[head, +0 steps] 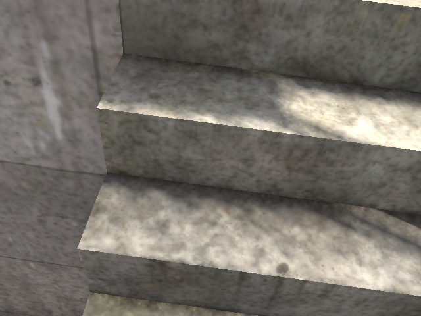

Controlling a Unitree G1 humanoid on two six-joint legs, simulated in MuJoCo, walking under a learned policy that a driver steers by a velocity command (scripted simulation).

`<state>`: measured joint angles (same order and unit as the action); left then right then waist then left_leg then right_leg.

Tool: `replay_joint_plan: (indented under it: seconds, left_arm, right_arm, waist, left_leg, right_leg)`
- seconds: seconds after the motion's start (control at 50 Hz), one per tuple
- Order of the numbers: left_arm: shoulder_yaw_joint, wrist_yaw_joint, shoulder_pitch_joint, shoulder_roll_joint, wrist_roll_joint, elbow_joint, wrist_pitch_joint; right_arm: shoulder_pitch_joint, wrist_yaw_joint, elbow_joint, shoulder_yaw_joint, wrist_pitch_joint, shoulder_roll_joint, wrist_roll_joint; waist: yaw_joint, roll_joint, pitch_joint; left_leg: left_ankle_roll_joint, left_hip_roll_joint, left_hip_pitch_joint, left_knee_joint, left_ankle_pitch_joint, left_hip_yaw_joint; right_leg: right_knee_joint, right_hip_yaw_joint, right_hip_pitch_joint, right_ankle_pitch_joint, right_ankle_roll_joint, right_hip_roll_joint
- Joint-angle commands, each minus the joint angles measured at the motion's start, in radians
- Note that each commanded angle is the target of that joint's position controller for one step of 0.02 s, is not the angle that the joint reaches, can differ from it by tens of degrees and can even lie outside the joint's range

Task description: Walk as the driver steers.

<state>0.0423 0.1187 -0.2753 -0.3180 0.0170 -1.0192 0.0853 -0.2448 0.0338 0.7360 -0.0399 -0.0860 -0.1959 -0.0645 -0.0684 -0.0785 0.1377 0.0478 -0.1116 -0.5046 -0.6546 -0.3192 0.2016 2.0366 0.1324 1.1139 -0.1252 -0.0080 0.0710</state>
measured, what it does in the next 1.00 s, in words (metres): climbs, turning right: right foot, then left foot 0.22 m higher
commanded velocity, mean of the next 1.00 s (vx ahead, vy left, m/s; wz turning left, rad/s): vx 0.50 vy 0.00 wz -0.48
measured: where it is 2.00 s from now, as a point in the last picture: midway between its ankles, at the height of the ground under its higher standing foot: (364, 243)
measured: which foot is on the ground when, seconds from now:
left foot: down 0.00-0.24, up 0.26-0.72, down 0.74-1.00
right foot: up 0.00-0.22, down 0.24-0.80, up 0.82-1.00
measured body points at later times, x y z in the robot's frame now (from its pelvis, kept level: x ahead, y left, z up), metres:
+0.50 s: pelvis +0.07 -0.08 -0.01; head +0.04 -0.09 +0.44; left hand -0.04 +0.10 -0.17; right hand +0.21 -0.31 -0.13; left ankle +0.08 +0.04 -0.43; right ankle +0.02 -0.13 -0.72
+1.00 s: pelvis +0.26 -0.14 +0.19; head +0.23 -0.15 +0.64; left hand +0.48 +0.05 +0.09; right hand +0.23 -0.36 +0.03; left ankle +0.31 -0.02 -0.51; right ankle +0.23 -0.28 -0.30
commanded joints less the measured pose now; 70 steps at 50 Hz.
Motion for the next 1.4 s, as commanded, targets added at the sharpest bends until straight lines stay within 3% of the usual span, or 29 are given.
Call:
replay_joint_plan:
  seconds: [0.02, 0.12, 0.2, 0.24, 0.28, 0.34, 0.42, 0.64, 0.68, 0.7, 0.74, 0.78, 0.82, 0.84, 0.86, 0.88, 0.9, 0.94, 0.98, 1.04, 1.14, 1.18, 1.22, 1.26, 1.3, 1.32, 1.34, 1.36, 1.4]
  left_arm:
    - [0.009, 0.014, 0.035, -0.065, -0.011, 0.051, 0.014]
    - [0.031, 0.043, -0.096, -0.114, 0.002, 0.026, -0.001]
    - [0.031, 0.016, -0.315, -0.054, -0.008, -0.044, 0.033]
    - [0.043, 0.008, -0.461, -0.030, 0.030, -0.177, 0.053]
    - [0.067, -0.038, -0.324, -0.172, 0.032, 0.007, 0.073]
    - [0.004, -0.042, -0.259, -0.052, 0.065, -0.010, 0.049]
    - [-0.059, -0.024, -0.132, 0.045, 0.023, -0.015, -0.007]
    - [-0.095, -0.020, -0.518, 0.157, 0.092, -0.172, 0.016]
    - [-0.085, -0.024, -0.468, 0.164, 0.068, -0.153, 0.010]
    - [-0.049, 0.006, -0.335, 0.078, 0.003, -0.152, -0.011]
    - [-0.036, 0.055, -0.270, -0.034, -0.008, -0.121, 0.023]
    - [-0.025, 0.110, -0.431, -0.018, 0.068, -0.162, 0.061]
    - [-0.021, 0.117, -0.179, 0.053, 0.099, -0.150, 0.014]
    - [0.006, 0.114, -0.117, 0.040, -0.007, -0.172, -0.010]
    - [0.011, 0.085, -0.073, 0.024, -0.052, -0.150, -0.016]
    - [-0.005, -0.059, 0.232, 0.158, 0.033, 0.188, 0.019]
    - [-0.027, -0.084, 0.198, 0.226, 0.025, 0.233, 0.022]
    - [-0.026, -0.019, -0.059, 0.136, -0.030, 0.050, -0.062]
    - [-0.030, -0.015, -0.017, 0.132, 0.017, 0.120, -0.069]
    - [-0.026, 0.004, 0.064, 0.049, -0.003, 0.121, -0.062]
    - [-0.105, -0.096, 0.576, 0.146, 0.024, 0.356, -0.089]
    - [-0.133, -0.087, 0.614, 0.190, 0.012, 0.438, -0.099]
    - [-0.135, -0.102, 0.698, 0.131, 0.019, 0.534, -0.135]
    - [-0.167, -0.049, 0.799, 0.134, 0.017, 0.609, -0.195]
    - [-0.099, -0.015, 0.344, 0.027, -0.053, 0.426, -0.167]
    - [-0.022, -0.097, -0.175, 0.010, 0.013, 0.256, -0.086]
    - [0.021, -0.149, -0.186, -0.101, 0.041, 0.229, -0.065]
    - [0.057, -0.169, -0.152, -0.182, 0.019, 0.218, -0.068]
    - [0.049, -0.151, 0.114, -0.103, -0.029, 0.210, -0.047]
  right_arm:
    - [0.021, -0.004, -0.035, 0.034, -0.012, -0.146, -0.005]
    - [0.325, -0.014, -0.116, 0.058, -0.016, -0.254, 0.018]
    - [0.262, -0.012, -0.066, 0.061, 0.034, -0.239, -0.025]
    - [0.317, -0.007, -0.070, 0.032, 0.058, -0.122, -0.014]
    - [0.119, 0.042, -0.054, -0.032, 0.073, 0.044, -0.062]
    - [0.251, -0.031, 0.049, 0.050, 0.055, -0.149, 0.058]
    - [0.238, -0.019, 0.082, 0.049, 0.077, -0.125, -0.044]
    - [0.575, -0.018, -0.073, -0.001, 0.037, 0.020, -0.002]
    - [0.684, -0.022, -0.149, -0.001, 0.071, 0.051, -0.008]
    - [0.822, 0.008, -0.240, -0.025, 0.129, 0.087, 0.010]
    - [0.565, 0.065, -0.161, 0.007, 0.168, 0.012, 0.045]
    - [0.266, 0.050, -0.030, 0.050, 0.159, -0.078, 0.082]
    - [-0.192, 0.037, 0.163, 0.083, 0.181, -0.075, -0.011]
    - [-0.125, 0.020, 0.089, 0.085, 0.186, -0.113, -0.041]
    - [-0.069, -0.008, 0.124, 0.089, 0.159, -0.132, -0.030]
    - [0.032, -0.074, 0.285, 0.088, 0.108, -0.011, 0.085]
    - [0.027, -0.102, 0.340, 0.061, 0.078, 0.069, 0.056]
    - [0.326, 0.011, 0.230, -0.001, 0.024, 0.212, 0.002]
    - [0.302, 0.020, 0.225, 0.023, 0.005, 0.105, 0.006]
    - [0.392, 0.033, 0.161, 0.072, 0.009, -0.071, -0.006]
    - [-0.438, 0.009, 0.466, 0.027, -0.015, 0.053, -0.053]
    - [-0.381, 0.030, 0.495, 0.019, -0.017, 0.078, -0.069]
    - [-0.185, 0.061, 0.463, 0.035, -0.035, 0.013, -0.079]
    - [-0.085, 0.136, 0.399, 0.098, -0.024, -0.181, 0.000]
    - [0.018, 0.154, 0.319, 0.109, -0.060, -0.285, 0.049]
    - [-0.139, 0.031, 0.335, 0.152, -0.088, -0.270, 0.146]
    - [-0.202, 0.009, 0.306, 0.133, -0.092, -0.183, 0.172]
    - [-0.126, 0.000, 0.281, 0.151, -0.080, -0.160, 0.129]
    - [-0.015, -0.024, 0.115, 0.128, -0.052, 0.023, 0.041]
  waist:
    - [0.002, 0.171, -0.017]
    - [0.148, 0.199, -0.010]
    - [0.189, 0.216, -0.081]
    - [0.235, -0.018, -0.098]
    - [0.120, -0.324, -0.019]
    - [0.165, 0.123, -0.195]
    - [0.096, 0.013, -0.051]
    - [0.193, 0.029, -0.131]
    - [0.177, -0.039, -0.108]
    - [0.061, -0.079, -0.120]
    - [-0.031, -0.222, -0.077]
    - [0.029, 0.024, 0.323]
    - [-0.193, 0.277, 0.235]
    - [-0.186, 0.357, 0.143]
    - [-0.150, 0.170, -0.066]
    - [0.016, 0.101, -0.114]
    - [0.096, 0.033, -0.161]
    - [0.143, -0.009, -0.113]
    - [0.182, -0.014, -0.042]
    - [0.194, 0.087, 0.004]
    - [-0.130, 0.208, -0.083]
    - [-0.060, 0.186, -0.109]
    - [0.055, 0.077, -0.079]
    - [0.137, 0.213, -0.004]
    - [0.341, 0.270, 0.162]
    - [0.317, 0.255, 0.221]
    - [0.286, -0.058, 0.295]
    - [0.284, -0.266, 0.352]
    - [0.105, -0.249, 0.265]
  left_leg:
    - [0.189, -0.241, 0.202, 0.338, -0.116, -0.208]
    - [0.126, -0.240, 0.084, 0.438, -0.166, -0.035]
    - [0.130, -0.267, 0.125, 0.227, -0.347, -0.063]
    - [0.132, -0.113, -0.014, -0.251, -0.242, 0.059]
    - [0.074, 0.117, -0.650, -0.955, -0.096, -0.261]
    - [0.085, 0.160, -0.799, -1.355, 0.251, -0.441]
    - [0.087, 0.112, -0.708, -1.523, 0.239, -0.261]
    - [0.126, 0.073, -1.084, -1.438, 0.046, -0.162]
    - [0.109, 0.059, -0.836, -1.170, 0.070, -0.078]
    - [0.057, 0.127, -0.340, -0.835, -0.328, 0.056]
    - [0.003, 0.225, -0.186, -0.827, -0.113, 0.092]
    - [0.171, 0.209, 0.345, -0.617, 0.010, -0.149]
    - [0.211, 0.049, 0.587, -0.146, -0.089, -0.619]
    - [0.348, -0.189, 0.183, 0.241, -0.612, -1.055]
    - [0.326, -0.212, 0.051, 0.210, -0.849, -1.112]
    - [0.220, -0.167, 0.025, 0.092, -0.716, -0.871]
    - [0.138, -0.157, -0.026, 0.134, -0.584, -0.676]
    - [0.140, -0.066, -0.097, 0.213, -0.243, -0.403]
    - [0.140, -0.037, -0.142, 0.304, -0.079, -0.230]
    - [0.157, -0.055, -0.272, 0.447, 0.013, -0.126]
    - [0.209, -0.315, 0.979, 0.384, 0.188, -0.438]
    - [0.184, -0.342, 0.961, 0.453, 0.095, -0.391]
    - [0.108, -0.243, 0.555, 0.589, 0.052, -0.208]
    - [0.165, -0.195, -0.187, 0.814, 0.309, -0.134]
    - [0.167, -0.192, 0.096, 0.452, 1.630, -0.022]
    - [0.091, -0.110, 0.196, 0.033, 1.499, -0.051]
    - [0.015, 0.004, 0.017, -0.347, 1.214, -0.114]
    - [-0.016, 0.176, -0.032, -0.902, 0.323, -0.233]
    - [-0.022, 0.195, -0.249, -1.434, 0.361, -0.427]
  right_leg:
    - [-0.028, -0.012, 0.098, 0.016, -0.018, -0.020]
    - [-0.771, -0.162, -0.458, -0.121, 0.035, -0.079]
    - [-1.280, -0.234, -0.750, -0.224, -0.028, -0.031]
    - [-1.569, -0.206, -0.896, -0.099, -0.105, 0.018]
    - [-1.587, 0.611, -1.013, -0.362, -0.423, -0.198]
    - [-1.664, 0.684, -0.760, -0.456, -0.349, -0.247]
    - [-1.647, 0.591, -0.592, -0.358, -0.405, -0.210]
    - [-1.612, 0.431, -0.943, 0.072, -0.283, -0.133]
    - [-1.726, 0.411, -0.729, 0.214, -0.299, -0.128]
    - [-1.955, 0.392, -0.339, 0.694, -0.400, -0.197]
    - [-1.814, 0.378, -0.566, 1.910, -0.442, -0.321]
    - [-1.438, 0.267, -0.547, 2.456, -0.291, -0.275]
    - [-0.964, 0.265, -0.246, 1.112, -0.186, -0.087]
    - [-0.334, 0.166, -0.271, 0.287, -0.106, 0.015]
    - [-0.074, 0.184, -0.066, 0.330, -0.169, -0.001]
    - [0.002, 0.131, -0.074, 0.107, -0.114, 0.017]
    - [0.065, 0.127, -0.003, -0.005, -0.133, 0.017]
    - [-0.053, 0.210, 0.095, 0.057, -0.265, -0.021]
    - [-0.148, 0.065, -0.007, 0.040, -0.229, -0.034]
    - [-0.036, -0.109, -0.260, 0.008, -0.203, -0.068]
    - [0.225, 0.157, 0.909, -0.439, -0.285, -0.078]
    - [0.249, 0.120, 1.033, -0.522, -0.318, -0.142]
    - [-0.207, -0.032, 0.648, -0.382, -0.321, -0.257]
    - [-0.506, -0.163, -0.320, -0.372, -0.230, -0.167]
    - [-0.645, -0.314, -0.601, -0.146, -0.177, 0.039]
    - [-0.802, -0.104, -0.825, -0.381, -0.224, -0.017]
    - [-1.157, 0.387, -0.939, -0.446, -0.240, -0.253]
    - [-1.601, 0.768, -0.913, -0.487, -0.221, -0.356]
    - [-1.539, 0.560, -0.811, -0.428, -0.167, -0.356]
Velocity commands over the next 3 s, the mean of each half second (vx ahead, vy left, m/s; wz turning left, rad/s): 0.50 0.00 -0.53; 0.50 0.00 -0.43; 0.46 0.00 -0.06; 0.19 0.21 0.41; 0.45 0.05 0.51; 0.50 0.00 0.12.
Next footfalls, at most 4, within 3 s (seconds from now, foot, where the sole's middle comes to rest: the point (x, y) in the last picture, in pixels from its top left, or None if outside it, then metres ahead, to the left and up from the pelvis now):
0.24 right None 0.06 -0.13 -0.76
0.74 left None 0.35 -0.02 -0.54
1.30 right None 0.49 -0.55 -0.33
2.12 left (297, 106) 0.79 -0.24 -0.11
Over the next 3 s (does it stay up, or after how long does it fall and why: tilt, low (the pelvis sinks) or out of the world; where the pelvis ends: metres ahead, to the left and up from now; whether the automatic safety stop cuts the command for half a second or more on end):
stays up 1.08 -0.33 0.82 its command is cut before an obstacle after 1.4 s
